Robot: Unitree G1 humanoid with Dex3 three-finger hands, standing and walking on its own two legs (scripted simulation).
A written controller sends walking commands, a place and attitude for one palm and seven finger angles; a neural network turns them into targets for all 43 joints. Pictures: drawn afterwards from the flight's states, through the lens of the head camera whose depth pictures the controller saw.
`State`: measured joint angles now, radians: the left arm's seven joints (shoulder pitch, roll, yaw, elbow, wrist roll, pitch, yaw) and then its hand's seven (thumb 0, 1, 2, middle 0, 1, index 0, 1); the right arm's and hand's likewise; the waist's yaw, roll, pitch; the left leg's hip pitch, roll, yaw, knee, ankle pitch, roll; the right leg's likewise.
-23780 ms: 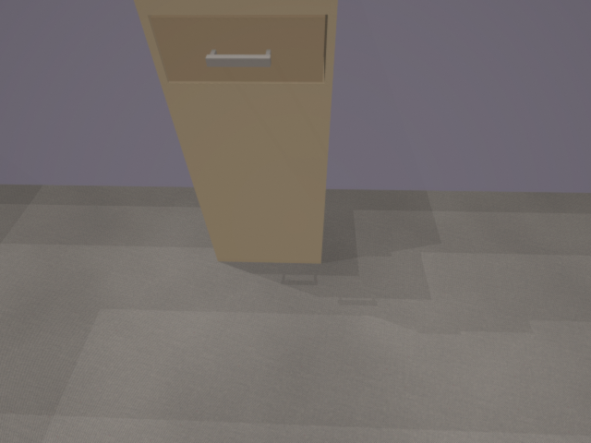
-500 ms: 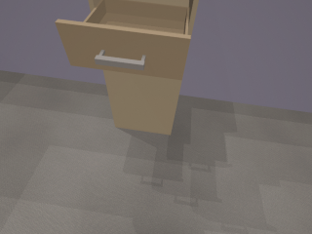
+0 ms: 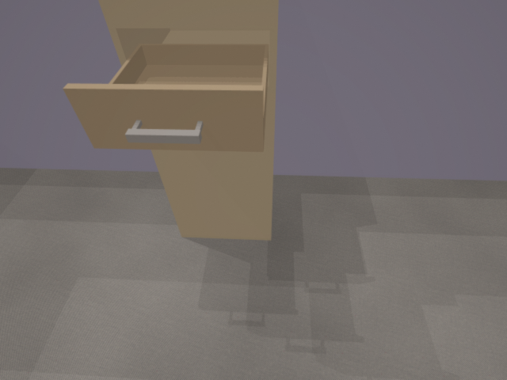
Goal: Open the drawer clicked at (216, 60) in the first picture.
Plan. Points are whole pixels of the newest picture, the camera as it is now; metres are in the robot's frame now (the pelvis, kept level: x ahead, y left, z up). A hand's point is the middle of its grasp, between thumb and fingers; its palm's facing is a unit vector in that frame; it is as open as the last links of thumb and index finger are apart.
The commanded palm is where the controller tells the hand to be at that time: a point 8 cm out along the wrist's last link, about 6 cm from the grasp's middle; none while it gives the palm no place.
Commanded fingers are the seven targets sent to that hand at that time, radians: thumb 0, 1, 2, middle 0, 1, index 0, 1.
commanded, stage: let the arm hang, fingers relaxed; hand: left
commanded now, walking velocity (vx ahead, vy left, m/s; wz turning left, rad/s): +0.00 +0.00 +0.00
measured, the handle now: (166, 130) +0.55 +0.20 +0.11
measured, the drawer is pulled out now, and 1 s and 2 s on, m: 0.30 0.30 0.30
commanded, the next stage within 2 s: look to check the result in 0.10 s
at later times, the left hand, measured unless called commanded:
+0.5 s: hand out of the picture +0.01 +0.15 -0.17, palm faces +0.04 -0.98 -0.21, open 7.3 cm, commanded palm none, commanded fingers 0.00 0.90 0.90 -0.20 -0.30 -0.20 -0.30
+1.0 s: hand out of the picture +0.04 +0.16 -0.17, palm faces +0.04 -0.97 -0.23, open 7.3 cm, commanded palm none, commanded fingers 0.00 0.90 0.90 -0.20 -0.30 -0.20 -0.30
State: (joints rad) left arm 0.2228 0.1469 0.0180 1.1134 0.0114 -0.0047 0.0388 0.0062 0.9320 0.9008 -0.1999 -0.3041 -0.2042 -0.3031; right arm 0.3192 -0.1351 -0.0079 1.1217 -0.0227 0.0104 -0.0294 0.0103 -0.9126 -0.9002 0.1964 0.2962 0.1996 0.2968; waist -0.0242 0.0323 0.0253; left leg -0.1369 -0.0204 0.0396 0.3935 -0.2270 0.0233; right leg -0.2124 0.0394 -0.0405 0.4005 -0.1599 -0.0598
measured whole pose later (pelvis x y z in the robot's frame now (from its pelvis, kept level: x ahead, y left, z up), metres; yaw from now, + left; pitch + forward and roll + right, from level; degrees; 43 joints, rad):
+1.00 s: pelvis +0.03 -0.01 +0.00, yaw +1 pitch -1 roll +0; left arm 0.23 0.14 0.02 1.13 0.01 -0.01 0.04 0.01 0.92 0.90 -0.20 -0.30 -0.20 -0.30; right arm 0.28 -0.13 -0.01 1.12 -0.02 0.01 -0.04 0.01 -0.91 -0.90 0.20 0.30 0.20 0.30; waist -0.02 0.03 0.06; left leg -0.11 0.00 0.02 0.38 -0.26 0.00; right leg -0.18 0.06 -0.06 0.37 -0.19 -0.08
